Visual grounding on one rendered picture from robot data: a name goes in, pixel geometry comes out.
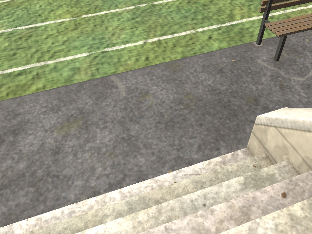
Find stairs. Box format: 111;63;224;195
0;147;312;234

